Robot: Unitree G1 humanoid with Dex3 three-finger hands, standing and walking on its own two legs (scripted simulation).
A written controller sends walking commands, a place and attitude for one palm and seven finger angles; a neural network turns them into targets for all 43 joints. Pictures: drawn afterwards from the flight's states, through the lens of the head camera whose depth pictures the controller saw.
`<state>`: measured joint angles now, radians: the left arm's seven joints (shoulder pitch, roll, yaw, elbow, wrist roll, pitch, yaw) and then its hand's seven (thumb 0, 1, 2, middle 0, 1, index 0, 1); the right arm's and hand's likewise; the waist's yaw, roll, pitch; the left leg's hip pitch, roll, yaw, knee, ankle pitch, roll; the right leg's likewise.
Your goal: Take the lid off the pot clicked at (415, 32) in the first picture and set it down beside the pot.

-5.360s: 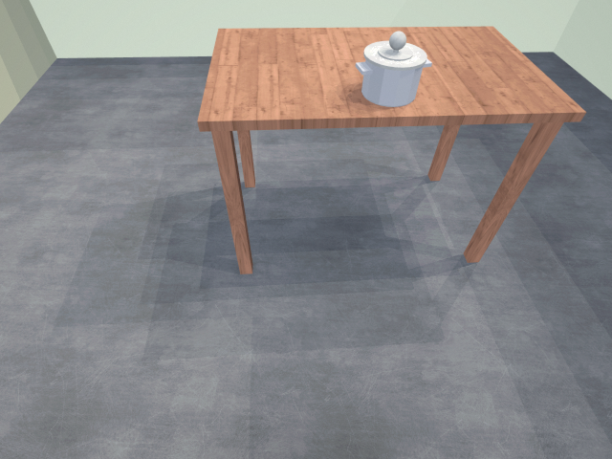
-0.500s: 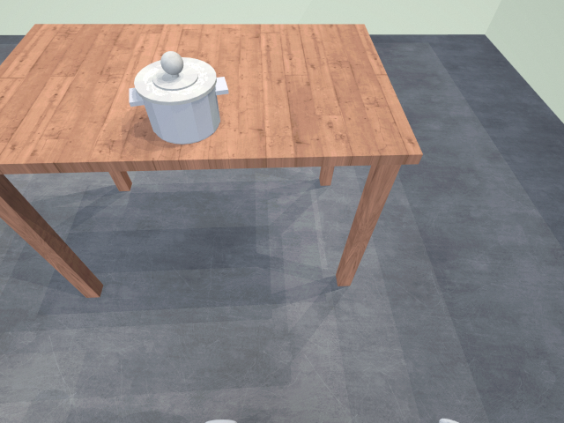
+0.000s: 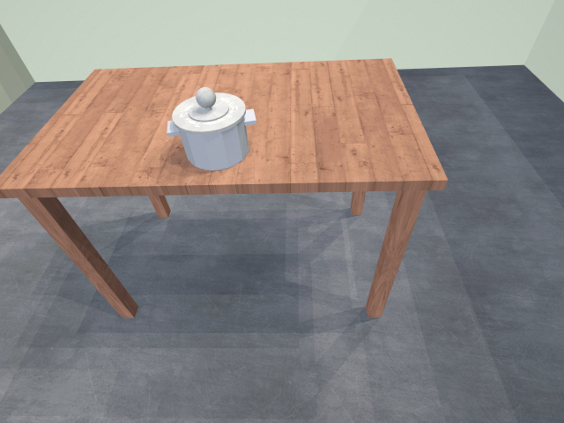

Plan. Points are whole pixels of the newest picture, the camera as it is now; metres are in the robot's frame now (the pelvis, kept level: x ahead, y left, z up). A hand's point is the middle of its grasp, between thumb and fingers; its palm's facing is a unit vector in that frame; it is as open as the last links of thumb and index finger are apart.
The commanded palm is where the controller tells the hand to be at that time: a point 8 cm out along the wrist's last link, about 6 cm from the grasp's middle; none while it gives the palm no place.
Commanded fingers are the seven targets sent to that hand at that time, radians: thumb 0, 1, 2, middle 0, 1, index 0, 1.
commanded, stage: take the last steps up to it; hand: left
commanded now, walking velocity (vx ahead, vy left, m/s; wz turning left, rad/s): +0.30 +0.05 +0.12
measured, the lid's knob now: (206, 97) +0.73 +0.21 +0.11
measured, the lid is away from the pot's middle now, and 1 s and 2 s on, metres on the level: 0.00 0.00 0.00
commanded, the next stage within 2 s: come to a stop and stand still in 0.54 s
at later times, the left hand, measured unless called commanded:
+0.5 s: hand out of the picture +0.03 +0.19 -0.17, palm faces +0.16 -0.97 -0.15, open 7.4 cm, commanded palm none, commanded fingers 0.00 0.90 0.90 -0.20 -0.30 -0.20 -0.30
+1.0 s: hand (179, 307) +0.36 +0.25 -0.16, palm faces +0.02 -0.97 -0.26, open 7.4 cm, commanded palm none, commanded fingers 0.00 0.90 0.90 -0.20 -0.30 -0.20 -0.30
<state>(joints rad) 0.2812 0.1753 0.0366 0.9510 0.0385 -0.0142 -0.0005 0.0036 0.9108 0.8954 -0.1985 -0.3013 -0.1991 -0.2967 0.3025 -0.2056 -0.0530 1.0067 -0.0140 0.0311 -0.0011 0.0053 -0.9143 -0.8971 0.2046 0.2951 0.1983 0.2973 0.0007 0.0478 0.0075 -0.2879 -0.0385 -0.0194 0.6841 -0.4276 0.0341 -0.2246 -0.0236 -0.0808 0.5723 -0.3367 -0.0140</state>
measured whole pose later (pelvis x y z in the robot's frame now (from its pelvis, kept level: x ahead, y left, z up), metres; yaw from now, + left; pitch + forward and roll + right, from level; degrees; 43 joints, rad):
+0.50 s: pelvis +0.17 +0.06 -0.01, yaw +3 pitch +1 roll +0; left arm 0.50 0.10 0.02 1.16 0.02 -0.05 0.02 0.00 0.91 0.89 -0.20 -0.30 -0.20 -0.30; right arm 0.13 -0.16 -0.04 0.99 -0.02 -0.05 0.02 0.01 -0.91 -0.90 0.20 0.29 0.19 0.30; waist 0.04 -0.01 0.08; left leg -0.42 0.01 0.12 0.64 -0.24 0.05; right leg -0.04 -0.11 -0.10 0.68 -0.52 0.03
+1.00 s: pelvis +0.28 +0.06 +0.00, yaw +1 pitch -2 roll +1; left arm 0.16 0.17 0.04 0.96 0.03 0.01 0.03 0.00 0.91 0.90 -0.20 -0.30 -0.20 -0.30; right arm 0.26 -0.14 -0.05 1.05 -0.01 0.04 -0.04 0.00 -0.91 -0.90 0.20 0.29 0.20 0.30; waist -0.03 0.02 0.10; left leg -0.17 0.01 0.13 0.64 -0.41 0.01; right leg -0.31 -0.01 -0.06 0.60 -0.24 -0.04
